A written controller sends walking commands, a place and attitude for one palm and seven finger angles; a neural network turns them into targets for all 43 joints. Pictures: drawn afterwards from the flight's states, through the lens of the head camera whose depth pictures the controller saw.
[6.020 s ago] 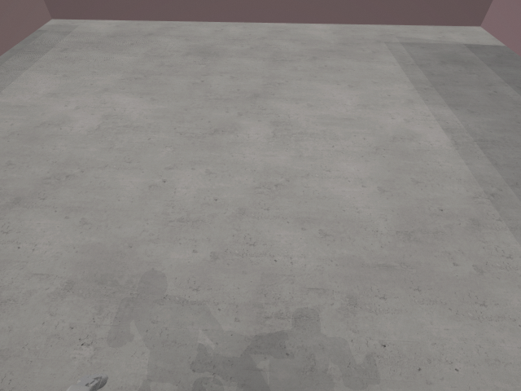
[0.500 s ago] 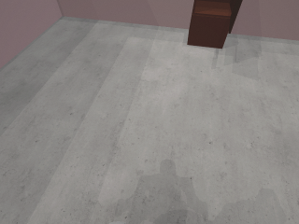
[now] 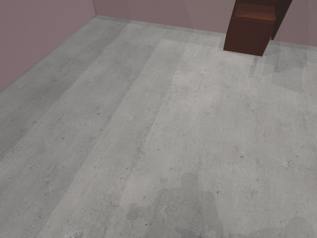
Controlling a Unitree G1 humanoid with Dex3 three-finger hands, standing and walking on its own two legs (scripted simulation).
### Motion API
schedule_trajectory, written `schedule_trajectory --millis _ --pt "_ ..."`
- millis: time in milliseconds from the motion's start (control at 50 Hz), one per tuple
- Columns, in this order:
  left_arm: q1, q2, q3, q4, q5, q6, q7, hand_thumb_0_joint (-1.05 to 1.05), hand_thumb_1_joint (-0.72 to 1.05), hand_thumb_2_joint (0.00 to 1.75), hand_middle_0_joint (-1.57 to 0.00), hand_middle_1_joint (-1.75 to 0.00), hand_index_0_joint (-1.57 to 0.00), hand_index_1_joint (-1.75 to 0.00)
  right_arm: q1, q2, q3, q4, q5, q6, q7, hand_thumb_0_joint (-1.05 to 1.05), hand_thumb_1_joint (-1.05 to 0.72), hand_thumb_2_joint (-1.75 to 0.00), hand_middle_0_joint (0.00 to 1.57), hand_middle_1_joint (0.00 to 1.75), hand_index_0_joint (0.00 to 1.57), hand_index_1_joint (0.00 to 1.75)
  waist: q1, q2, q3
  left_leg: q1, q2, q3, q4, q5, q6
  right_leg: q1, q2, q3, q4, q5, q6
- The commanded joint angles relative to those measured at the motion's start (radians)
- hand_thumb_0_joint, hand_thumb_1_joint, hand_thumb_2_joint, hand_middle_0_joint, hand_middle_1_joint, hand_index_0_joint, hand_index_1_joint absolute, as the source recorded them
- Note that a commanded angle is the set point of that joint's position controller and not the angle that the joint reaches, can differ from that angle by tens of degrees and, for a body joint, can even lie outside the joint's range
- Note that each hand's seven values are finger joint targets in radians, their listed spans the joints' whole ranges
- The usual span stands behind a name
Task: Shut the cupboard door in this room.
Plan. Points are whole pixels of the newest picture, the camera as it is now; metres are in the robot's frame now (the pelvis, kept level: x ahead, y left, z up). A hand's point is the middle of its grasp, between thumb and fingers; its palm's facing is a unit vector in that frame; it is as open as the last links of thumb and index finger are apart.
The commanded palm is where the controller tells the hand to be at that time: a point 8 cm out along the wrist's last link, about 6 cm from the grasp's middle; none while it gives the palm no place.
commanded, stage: turn or walk to find it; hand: left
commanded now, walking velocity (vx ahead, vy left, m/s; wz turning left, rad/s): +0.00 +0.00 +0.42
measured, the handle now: out of the picture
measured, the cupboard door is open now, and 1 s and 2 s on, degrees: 82 82 82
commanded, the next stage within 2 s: none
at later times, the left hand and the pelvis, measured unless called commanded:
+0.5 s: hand out of the picture -0.04 +0.20 -0.18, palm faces +0.29 -0.93 -0.24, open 7.3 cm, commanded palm none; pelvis -0.03 +0.00 -0.01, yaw +15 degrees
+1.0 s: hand out of the picture -0.04 +0.23 -0.15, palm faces +0.42 -0.87 -0.27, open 7.4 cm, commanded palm none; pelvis -0.06 +0.00 +0.00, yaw +25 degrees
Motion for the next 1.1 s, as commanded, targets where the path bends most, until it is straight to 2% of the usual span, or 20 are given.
schedule_trajectory --millis 0,20,40,60,80,180,400,460,480,500,520,540,560,640,880,980,1020,1040,1060,1080 --pt "0.105 0.080 0.019 -0.050 -0.003 -0.038 0.005 0.00 0.90 0.90 -0.20 -0.30 -0.20 -0.30 -0.021 -0.198 -0.051 -0.069 0.002 -0.016 -0.002 0.00 -0.90 -0.90 0.20 0.30 0.20 0.30 0.058 0.099 -0.110 -0.026 0.213 -0.259 -0.036 0.268 0.083 0.187 0.017 -0.020 -0.319 0.189 -0.014" --pt "0.130 0.114 0.026 -0.045 0.002 -0.047 0.009 0.00 0.90 0.90 -0.20 -0.30 -0.20 -0.30 -0.014 -0.168 -0.048 -0.074 0.009 -0.017 0.002 0.00 -0.90 -0.90 0.20 0.30 0.20 0.30 0.068 0.018 -0.117 -0.130 0.160 -0.219 0.029 0.138 0.033 0.311 -0.047 0.034 -0.425 0.249 -0.028" --pt "0.153 0.200 0.042 -0.046 0.017 -0.055 0.018 0.00 0.90 0.90 -0.20 -0.30 -0.20 -0.30 -0.001 -0.104 -0.037 -0.091 0.016 -0.017 0.008 0.00 -0.90 -0.90 0.20 0.30 0.20 0.30 0.076 -0.234 -0.124 -0.308 0.033 -0.074 0.217 -0.143 -0.036 0.409 -0.276 0.276 -0.497 0.232 -0.105" --pt "0.138 0.242 0.047 -0.064 0.015 -0.051 0.018 0.00 0.90 0.90 -0.20 -0.30 -0.20 -0.30 -0.024 -0.120 -0.046 -0.111 0.008 -0.009 0.005 0.00 -0.90 -0.90 0.20 0.30 0.20 0.30 0.085 -0.302 -0.077 -0.328 -0.010 -0.013 0.439 -0.361 -0.063 0.275 -0.440 0.389 -0.540 0.294 -0.212" --pt "0.092 0.207 0.042 -0.080 0.008 -0.048 0.020 0.00 0.90 0.90 -0.20 -0.30 -0.20 -0.30 -0.023 -0.151 -0.054 -0.094 -0.001 0.007 0.008 0.00 -0.90 -0.90 0.20 0.30 0.20 0.30 0.067 -0.182 -0.056 -0.299 0.027 -0.055 0.593 -0.324 -0.059 0.167 -0.411 0.322 -0.560 0.181 -0.241" --pt "-0.015 0.119 0.017 -0.099 0.008 -0.062 0.012 0.00 0.90 0.90 -0.20 -0.30 -0.20 -0.30 0.055 -0.120 -0.053 -0.031 -0.003 0.026 0.028 0.00 -0.90 -0.90 0.20 0.30 0.20 0.30 0.001 -0.159 0.032 -0.295 0.073 0.001 0.752 -0.126 -0.093 0.095 -0.236 0.050 -0.528 0.237 -0.159" --pt "0.143 0.197 0.043 -0.030 0.025 -0.054 0.009 0.00 0.90 0.90 -0.20 -0.30 -0.20 -0.30 -0.082 -0.096 -0.022 -0.073 0.014 0.003 0.021 0.00 -0.90 -0.90 0.20 0.30 0.20 0.30 0.090 -0.212 -0.076 -0.158 0.084 0.112 0.288 -0.263 -0.103 0.290 -0.308 -0.005 -0.374 0.620 -0.216" --pt "0.105 0.199 0.045 -0.020 0.016 -0.046 0.005 0.00 0.90 0.90 -0.20 -0.30 -0.20 -0.30 -0.003 -0.110 -0.023 -0.055 0.014 -0.007 0.018 0.00 -0.90 -0.90 0.20 0.30 0.20 0.30 0.036 -0.187 -0.093 0.011 0.077 0.135 0.063 -0.080 -0.086 0.202 -0.288 -0.072 -0.277 0.552 -0.150" --pt "0.100 0.180 0.042 -0.027 0.007 -0.039 0.004 0.00 0.90 0.90 -0.20 -0.30 -0.20 -0.30 0.041 -0.146 -0.030 -0.045 0.012 -0.016 0.019 0.00 -0.90 -0.90 0.20 0.30 0.20 0.30 0.007 -0.093 -0.117 0.132 0.108 0.091 -0.062 0.053 -0.070 0.121 -0.252 -0.115 -0.166 0.460 -0.099" --pt "0.126 0.121 0.033 -0.053 -0.001 -0.031 -0.001 0.00 0.90 0.90 -0.20 -0.30 -0.20 -0.30 0.064 -0.243 -0.051 -0.050 0.003 -0.028 0.016 0.00 -0.90 -0.90 0.20 0.30 0.20 0.30 -0.001 0.194 -0.141 0.265 0.326 -0.200 -0.123 0.289 0.018 -0.104 -0.128 -0.169 0.027 0.120 -0.022" --pt "0.064 0.082 0.012 -0.085 0.005 -0.023 0.000 0.00 0.90 0.90 -0.20 -0.30 -0.20 -0.30 0.109 -0.308 -0.065 -0.042 0.005 -0.021 0.008 0.00 -0.90 -0.90 0.20 0.30 0.20 0.30 -0.031 0.296 -0.110 0.221 0.462 -0.330 -0.148 0.524 0.122 -0.200 -0.059 -0.112 0.189 -0.231 0.005" --pt "0.039 0.103 0.016 -0.084 0.008 -0.013 0.001 0.00 0.90 0.90 -0.20 -0.30 -0.20 -0.30 0.099 -0.299 -0.062 -0.035 0.001 -0.016 0.002 0.00 -0.90 -0.90 0.20 0.30 0.20 0.30 -0.029 0.192 -0.097 0.174 0.469 -0.276 -0.137 0.461 0.158 -0.184 -0.078 -0.041 0.282 -0.193 -0.011" --pt "0.034 0.094 0.020 -0.066 0.012 -0.006 0.004 0.00 0.90 0.90 -0.20 -0.30 -0.20 -0.30 0.061 -0.262 -0.051 -0.038 0.000 -0.022 -0.007 0.00 -0.90 -0.90 0.20 0.30 0.20 0.30 -0.015 0.250 -0.081 0.127 0.402 -0.241 -0.157 0.397 0.125 -0.193 -0.087 -0.002 0.308 -0.134 -0.012" --pt "0.063 0.109 0.029 -0.025 0.010 -0.016 -0.012 0.00 0.90 0.90 -0.20 -0.30 -0.20 -0.30 -0.025 -0.208 -0.027 -0.068 0.005 -0.033 -0.014 0.00 -0.90 -0.90 0.20 0.30 0.20 0.30 0.028 0.139 -0.044 0.142 0.279 -0.133 -0.144 0.425 0.081 -0.203 -0.062 0.001 0.363 0.046 0.005" --pt "-0.015 0.084 0.019 -0.081 0.004 -0.016 -0.002 0.00 0.90 0.90 -0.20 -0.30 -0.20 -0.30 0.028 -0.209 -0.047 -0.072 -0.004 -0.022 -0.008 0.00 -0.90 -0.90 0.20 0.30 0.20 0.30 -0.004 0.116 -0.063 0.129 0.291 -0.285 -0.147 0.266 0.145 -0.125 -0.022 0.018 0.104 -0.019 0.013" --pt "0.075 0.079 0.019 -0.068 -0.005 -0.032 0.002 0.00 0.90 0.90 -0.20 -0.30 -0.20 -0.30 -0.011 -0.205 -0.052 -0.085 -0.003 -0.015 -0.002 0.00 -0.90 -0.90 0.20 0.30 0.20 0.30 0.041 0.119 -0.094 -0.017 0.235 -0.307 -0.075 0.259 0.108 0.124 0.024 -0.004 -0.213 0.106 -0.012" --pt "0.143 0.142 0.034 -0.055 0.006 -0.048 0.010 0.00 0.90 0.90 -0.20 -0.30 -0.20 -0.30 -0.010 -0.149 -0.048 -0.094 0.011 -0.014 0.005 0.00 -0.90 -0.90 0.20 0.30 0.20 0.30 0.073 -0.040 -0.126 -0.209 0.124 -0.214 0.067 0.020 0.014 0.361 -0.103 0.100 -0.456 0.196 -0.047" --pt "0.152 0.232 0.051 -0.063 0.021 -0.056 0.016 0.00 0.90 0.90 -0.20 -0.30 -0.20 -0.30 -0.003 -0.088 -0.037 -0.119 0.014 -0.014 0.008 0.00 -0.90 -0.90 0.20 0.30 0.20 0.30 0.082 -0.320 -0.108 -0.370 -0.022 -0.034 0.306 -0.278 -0.060 0.398 -0.360 0.378 -0.526 0.203 -0.150" --pt "0.127 0.242 0.047 -0.083 0.010 -0.047 0.017 0.00 0.90 0.90 -0.20 -0.30 -0.20 -0.30 -0.022 -0.142 -0.053 -0.122 0.003 -0.004 0.005 0.00 -0.90 -0.90 0.20 0.30 0.20 0.30 0.084 -0.256 -0.082 -0.325 0.003 -0.042 0.509 -0.367 -0.065 0.225 -0.453 0.389 -0.548 0.240 -0.227" --pt "0.057 0.196 0.046 -0.097 0.008 -0.050 0.020 0.00 0.90 0.90 -0.20 -0.30 -0.20 -0.30 -0.012 -0.150 -0.059 -0.102 -0.002 0.010 0.009 0.00 -0.90 -0.90 0.20 0.30 0.20 0.30 0.050 -0.215 -0.051 -0.309 0.031 -0.078 0.620 -0.311 -0.061 0.139 -0.391 0.314 -0.571 0.132 -0.230"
